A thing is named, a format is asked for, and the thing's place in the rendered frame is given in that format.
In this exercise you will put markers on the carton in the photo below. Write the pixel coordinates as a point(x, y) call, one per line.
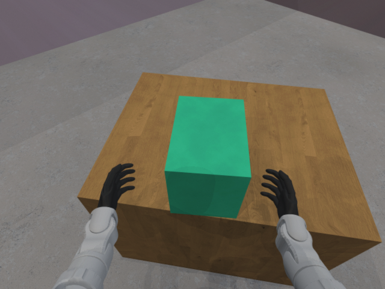
point(207, 170)

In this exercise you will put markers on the pedestal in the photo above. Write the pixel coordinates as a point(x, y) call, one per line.
point(289, 128)

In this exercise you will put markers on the left robot hand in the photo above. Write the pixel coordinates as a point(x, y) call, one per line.
point(111, 190)

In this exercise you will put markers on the right robot hand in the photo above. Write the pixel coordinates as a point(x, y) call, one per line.
point(285, 199)

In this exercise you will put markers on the left robot forearm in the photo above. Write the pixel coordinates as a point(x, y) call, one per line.
point(90, 265)

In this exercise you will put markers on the right robot forearm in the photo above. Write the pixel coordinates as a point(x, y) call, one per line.
point(301, 262)

